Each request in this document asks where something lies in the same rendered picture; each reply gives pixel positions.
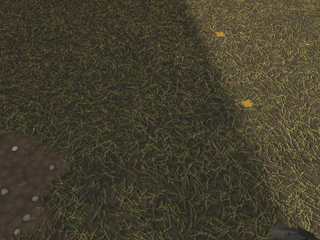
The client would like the right robot hand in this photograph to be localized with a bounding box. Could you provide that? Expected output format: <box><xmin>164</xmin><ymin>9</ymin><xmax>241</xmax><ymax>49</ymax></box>
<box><xmin>269</xmin><ymin>226</ymin><xmax>320</xmax><ymax>240</ymax></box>

